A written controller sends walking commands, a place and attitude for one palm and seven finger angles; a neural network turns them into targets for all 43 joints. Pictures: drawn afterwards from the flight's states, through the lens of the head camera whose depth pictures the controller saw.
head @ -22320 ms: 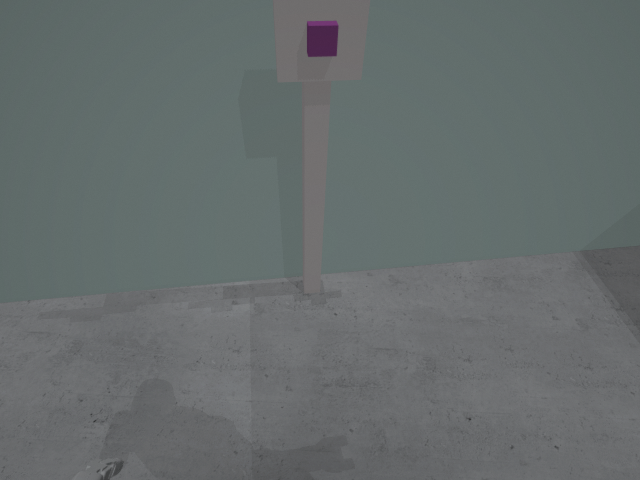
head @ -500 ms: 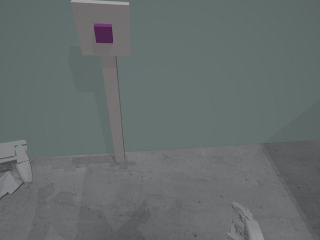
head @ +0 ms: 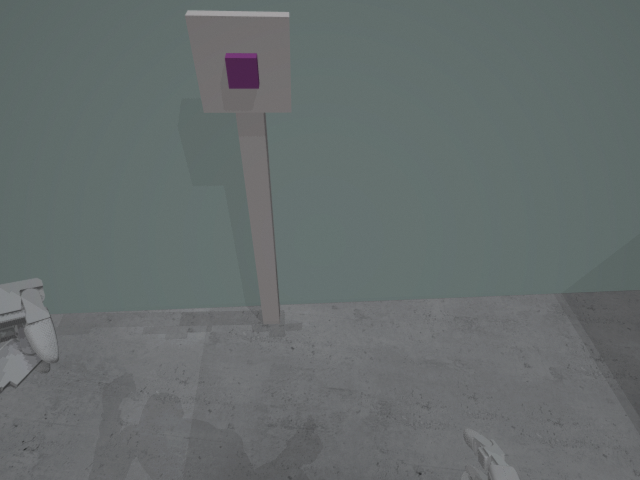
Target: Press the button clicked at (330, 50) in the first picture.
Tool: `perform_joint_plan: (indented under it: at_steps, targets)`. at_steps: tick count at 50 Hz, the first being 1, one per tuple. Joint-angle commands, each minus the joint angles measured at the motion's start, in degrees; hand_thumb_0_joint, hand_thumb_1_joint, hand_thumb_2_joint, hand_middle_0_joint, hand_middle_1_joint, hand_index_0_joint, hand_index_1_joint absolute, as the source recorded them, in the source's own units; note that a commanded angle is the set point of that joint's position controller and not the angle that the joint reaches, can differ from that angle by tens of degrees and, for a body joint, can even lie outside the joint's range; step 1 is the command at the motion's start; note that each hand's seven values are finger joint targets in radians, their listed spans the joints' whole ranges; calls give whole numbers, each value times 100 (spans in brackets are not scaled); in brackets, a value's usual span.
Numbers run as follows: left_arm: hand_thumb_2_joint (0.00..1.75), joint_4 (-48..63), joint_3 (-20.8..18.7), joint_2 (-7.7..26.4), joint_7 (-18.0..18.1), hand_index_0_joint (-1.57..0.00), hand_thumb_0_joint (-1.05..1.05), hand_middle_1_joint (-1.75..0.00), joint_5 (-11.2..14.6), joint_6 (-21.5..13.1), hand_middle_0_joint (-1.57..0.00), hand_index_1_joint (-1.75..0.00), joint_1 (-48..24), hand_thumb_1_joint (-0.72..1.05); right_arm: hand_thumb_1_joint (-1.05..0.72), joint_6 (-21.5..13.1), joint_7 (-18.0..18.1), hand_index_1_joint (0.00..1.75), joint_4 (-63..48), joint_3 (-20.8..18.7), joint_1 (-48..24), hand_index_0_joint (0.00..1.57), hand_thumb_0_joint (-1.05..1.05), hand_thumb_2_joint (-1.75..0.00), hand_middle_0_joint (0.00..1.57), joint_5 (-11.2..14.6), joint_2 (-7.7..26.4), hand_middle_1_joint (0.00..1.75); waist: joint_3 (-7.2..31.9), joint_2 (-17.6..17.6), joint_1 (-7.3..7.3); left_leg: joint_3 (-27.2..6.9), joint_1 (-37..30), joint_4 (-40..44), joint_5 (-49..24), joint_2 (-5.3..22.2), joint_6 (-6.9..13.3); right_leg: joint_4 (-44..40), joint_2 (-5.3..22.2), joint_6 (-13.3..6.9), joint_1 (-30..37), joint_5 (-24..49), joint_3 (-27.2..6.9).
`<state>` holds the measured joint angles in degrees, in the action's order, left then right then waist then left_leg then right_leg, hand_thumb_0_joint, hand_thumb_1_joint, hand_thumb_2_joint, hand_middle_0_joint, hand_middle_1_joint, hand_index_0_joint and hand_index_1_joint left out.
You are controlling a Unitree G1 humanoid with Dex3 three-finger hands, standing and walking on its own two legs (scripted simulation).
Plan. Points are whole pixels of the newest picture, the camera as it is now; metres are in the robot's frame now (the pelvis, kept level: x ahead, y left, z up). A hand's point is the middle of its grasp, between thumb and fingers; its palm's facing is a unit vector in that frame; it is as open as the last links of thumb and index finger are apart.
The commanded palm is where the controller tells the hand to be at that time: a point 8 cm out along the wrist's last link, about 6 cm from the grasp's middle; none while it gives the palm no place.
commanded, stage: stop stepping back and stand still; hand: left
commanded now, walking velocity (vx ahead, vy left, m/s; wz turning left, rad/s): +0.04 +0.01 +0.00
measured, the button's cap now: (242, 70) +0.77 +0.17 +0.18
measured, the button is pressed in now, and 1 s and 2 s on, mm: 0 0 0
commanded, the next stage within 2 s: let the arm hang, fingers relaxed in 0.04 s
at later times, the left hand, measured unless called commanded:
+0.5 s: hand out of the picture +0.07 +0.21 -0.17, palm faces +0.08 -0.96 -0.25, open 3.6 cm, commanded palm none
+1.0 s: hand out of the picture +0.00 +0.17 -0.16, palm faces +0.07 -0.98 -0.17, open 7.2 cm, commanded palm none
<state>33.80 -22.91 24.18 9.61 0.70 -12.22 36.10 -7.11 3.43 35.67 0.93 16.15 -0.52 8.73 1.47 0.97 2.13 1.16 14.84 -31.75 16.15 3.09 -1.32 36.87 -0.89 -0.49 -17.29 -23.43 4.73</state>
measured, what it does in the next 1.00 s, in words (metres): stands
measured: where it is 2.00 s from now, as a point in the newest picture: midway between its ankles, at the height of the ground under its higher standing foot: outside the picture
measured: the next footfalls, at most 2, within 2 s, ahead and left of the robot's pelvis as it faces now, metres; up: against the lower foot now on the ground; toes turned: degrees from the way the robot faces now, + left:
none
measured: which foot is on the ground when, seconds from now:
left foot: down 0.00-1.00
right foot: down 0.00-1.00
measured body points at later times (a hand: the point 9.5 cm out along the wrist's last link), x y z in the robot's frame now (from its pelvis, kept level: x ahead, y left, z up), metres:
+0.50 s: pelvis +0.03 +0.01 +0.00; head +0.05 +0.02 +0.45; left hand +0.06 +0.26 -0.15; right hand +0.10 -0.23 -0.14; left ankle +0.03 +0.13 -0.73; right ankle +0.02 -0.08 -0.73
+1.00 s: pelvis +0.02 +0.02 +0.01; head +0.02 +0.01 +0.46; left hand +0.00 +0.23 -0.15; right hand -0.01 -0.18 -0.16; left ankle +0.03 +0.13 -0.73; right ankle +0.02 -0.08 -0.73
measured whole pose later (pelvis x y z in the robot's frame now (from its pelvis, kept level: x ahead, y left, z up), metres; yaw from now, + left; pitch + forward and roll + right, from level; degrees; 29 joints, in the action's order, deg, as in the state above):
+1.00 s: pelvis +0.02 +0.02 +0.01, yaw +2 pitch -3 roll +0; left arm -67.2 0.0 5.8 2.4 -0.6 -0.1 16.6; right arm 0.9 2.3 66.3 0.0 18.9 -1.0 5.7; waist -2.7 -1.2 0.8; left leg 6.0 8.3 -23.0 11.6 1.3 0.9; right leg 23.3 0.9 -1.3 -7.2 -13.2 5.7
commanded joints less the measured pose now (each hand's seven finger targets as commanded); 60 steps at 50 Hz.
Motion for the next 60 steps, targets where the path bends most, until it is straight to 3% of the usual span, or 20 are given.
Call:
perform_joint_plan:
  at_steps: [1,2,3,4,6,7,8,9,11,12,13,15,16,19,23,26,33,37,52,60]
  targets:
    - [90,631,-523,724,25,-130,0,-150,58,-202,-130,-150,-144,90,-90,-85,58,30,-881,-353,-755,20,0,-90,20,-16,903,30,-266,292,-120,-13,1831,-602,1277,6,340,-1907,975,-618,1025,-686,-1913]
    - [90,724,-474,721,41,-130,0,-150,87,-176,-130,-150,-363,90,-90,-92,32,30,-873,-373,-755,20,0,-90,20,26,875,30,-87,1108,-161,86,1788,-1705,1053,-292,227,-2502,1765,-939,797,-1031,-3150]
    - [90,811,-385,628,50,-130,0,-150,99,-239,-130,-150,-479,90,-90,-120,12,30,-845,-416,-756,20,0,-90,20,42,912,30,-51,1086,-170,-144,1671,-2418,1005,-227,198,-2618,1965,-1083,668,-583,-3251]
    - [90,953,-439,694,70,-130,0,-150,91,-266,-130,-150,-586,90,-90,-112,-13,30,-807,-394,-805,20,0,-90,20,36,934,30,10,813,-112,-276,1701,-2601,949,-149,176,-2405,1975,-1156,744,135,-3032]
    - [90,1008,-477,665,84,-130,0,-150,96,-360,-130,-150,-346,90,-90,-118,20,30,-785,-254,-836,20,0,-90,20,1,785,30,136,568,-114,-181,1184,-1671,708,-4,188,-1886,1720,-1061,859,1842,-1901]
    - [90,-3649,1395,-450,-616,-130,0,-150,-504,698,-130,-150,-1197,90,-90,-107,-574,30,472,-520,-778,20,0,-90,20,8,1235,30,-94,266,115,25,1611,-1926,938,299,146,-847,1992,-885,450,3984,-463]
    - [90,-3857,1436,-550,-792,-126,0,-146,-339,1038,-126,-146,-935,90,-90,329,-520,30,278,-422,-328,20,0,-90,20,98,844,30,155,383,12,6,867,-1457,840,-50,93,-712,1410,-810,228,3993,-720]
    - [90,-4082,1539,-660,-818,-123,0,-142,-311,1123,-123,-142,-1075,90,-90,478,-506,30,189,-374,-160,20,0,-90,20,41,750,30,64,757,19,170,925,-863,394,-131,106,-538,1306,-676,553,4048,-369]
    - [90,-4655,1706,-600,-860,-115,0,-134,-258,1149,-115,-134,-1361,90,-90,570,-495,30,114,-381,-33,20,0,-90,20,-69,939,30,174,1050,10,-92,193,-212,-1242,-30,288,-292,1174,-399,196,3420,-290]
    - [90,-4985,1782,-660,-888,-112,0,-130,-250,1154,-112,-130,-1344,90,-90,556,-461,30,103,-408,-130,20,0,-90,20,-124,1142,30,355,763,-88,-634,-178,-185,-2447,395,525,-50,961,-164,-94,2971,-213]
    - [90,-5331,1842,-683,-875,-108,0,-126,-262,1175,-108,-126,-1382,90,-90,583,-413,30,161,-395,-283,20,0,-90,20,-161,1272,30,555,596,-185,-819,-237,-186,-2641,677,685,-177,760,-35,-7,2236,-208]
    - [90,-6014,1878,-641,-879,-101,0,-118,-237,1210,-101,-118,-1715,90,-90,615,-307,30,326,-312,-385,20,0,-90,20,-169,1199,30,386,58,-192,-742,33,-59,-2942,623,680,-358,672,-24,429,2266,-234]
    - [90,-6438,1881,-555,-875,-97,0,-114,-199,1207,-97,-114,-1827,90,-90,637,-271,30,518,-262,-397,20,0,-90,20,-159,1111,30,296,-261,-207,-513,148,3,-2827,484,535,-502,736,-93,709,2630,-377]
    - [90,-7595,1958,-372,-835,-86,0,-102,-145,1160,-86,-102,-1918,90,-90,697,-214,30,1015,-192,-313,20,0,-90,20,-98,905,30,392,-449,-179,-103,-261,151,-2349,282,237,-871,908,-251,1036,3315,-538]
    - [90,-8454,2024,-627,-803,-71,0,-86,-115,1173,-71,-86,-1943,90,-90,756,-169,30,1529,-189,-216,20,0,-90,20,-89,686,30,146,-1089,-178,-134,-412,630,-1671,351,264,-1366,821,-263,1028,2443,-462]
    - [90,-8906,2101,-674,-812,-60,0,-74,-111,1174,-60,-74,-1991,90,-90,777,-161,30,1857,-193,-53,20,0,-90,20,-61,678,30,-104,-542,-156,-177,-450,879,-1339,394,281,-1656,795,-252,972,2068,-396]
    - [90,-9652,2197,-847,-775,-35,0,-46,-99,1143,-35,-46,-1778,90,-90,741,-136,30,2480,-164,277,20,0,-90,20,-37,573,30,-360,-40,-165,-153,-654,1208,-1248,413,323,-1882,787,-227,890,1773,-352]
    - [90,-9888,2207,-959,-747,-20,0,-30,-92,1139,-20,-30,-1653,90,-90,726,-123,30,2716,-134,411,20,0,-90,20,-40,460,30,-508,-93,-180,-138,-618,1325,-1090,393,325,-1928,774,-231,847,1543,-390]
    - [90,-10058,2159,-1301,-695,-20,0,-30,-121,1163,-20,-30,-1441,90,-90,737,-93,30,2960,-182,831,20,0,-90,20,-64,105,30,-1018,-184,-169,-102,-239,1484,-197,315,309,-1941,690,-239,443,871,-466]
    - [90,-10033,2144,-1304,-688,-20,0,-30,-123,1138,-20,-30,-1398,90,-90,745,-103,30,2939,-220,887,20,0,-90,20,-57,61,30,-946,-136,-154,-47,-255,1361,-189,300,311,-1995,715,-272,343,713,-553]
